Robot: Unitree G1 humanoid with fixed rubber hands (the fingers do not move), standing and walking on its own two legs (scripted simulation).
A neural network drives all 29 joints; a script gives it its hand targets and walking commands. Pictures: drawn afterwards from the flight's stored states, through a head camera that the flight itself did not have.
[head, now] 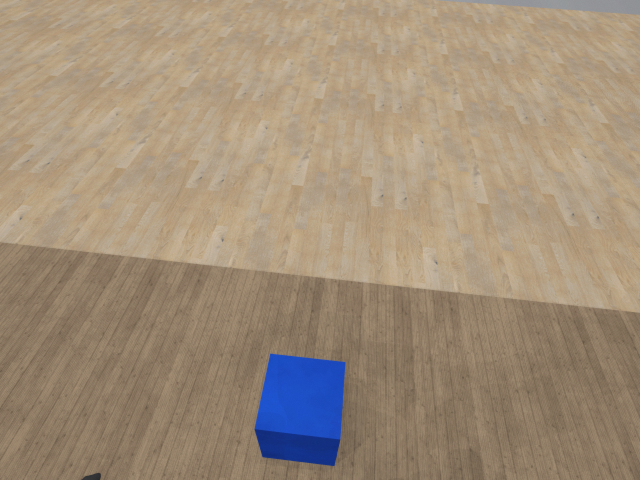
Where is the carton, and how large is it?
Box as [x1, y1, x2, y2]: [255, 354, 344, 465]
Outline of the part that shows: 270,354 255,424 255,432 262,456 334,465 340,437 344,362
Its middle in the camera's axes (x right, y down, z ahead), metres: -0.05 +0.47 +1.10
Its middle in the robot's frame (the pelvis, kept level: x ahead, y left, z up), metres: +0.45 +0.04 -0.66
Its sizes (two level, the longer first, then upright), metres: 0.210 0.200 0.250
